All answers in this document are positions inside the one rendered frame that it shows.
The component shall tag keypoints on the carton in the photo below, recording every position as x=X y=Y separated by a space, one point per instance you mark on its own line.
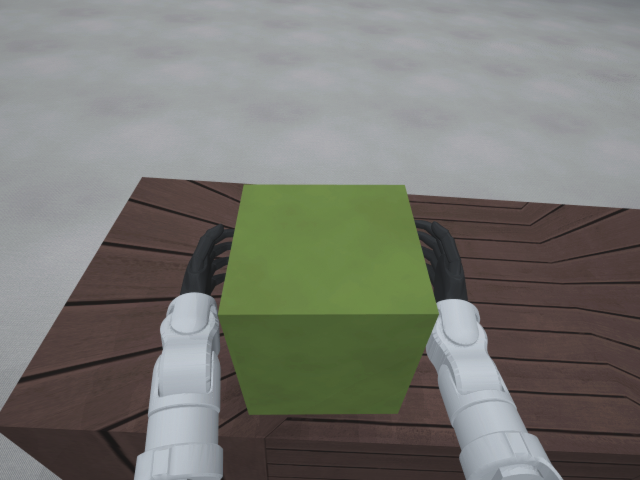
x=327 y=304

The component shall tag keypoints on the right robot hand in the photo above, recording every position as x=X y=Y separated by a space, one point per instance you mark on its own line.
x=446 y=271

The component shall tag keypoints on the pedestal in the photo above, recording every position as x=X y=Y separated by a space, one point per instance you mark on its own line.
x=557 y=288

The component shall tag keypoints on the right robot forearm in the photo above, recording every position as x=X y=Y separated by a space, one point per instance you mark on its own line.
x=494 y=442

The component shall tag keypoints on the left robot forearm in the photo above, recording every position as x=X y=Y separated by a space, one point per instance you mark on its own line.
x=184 y=406

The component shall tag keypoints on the left robot hand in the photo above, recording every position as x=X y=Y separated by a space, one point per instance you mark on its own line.
x=201 y=267

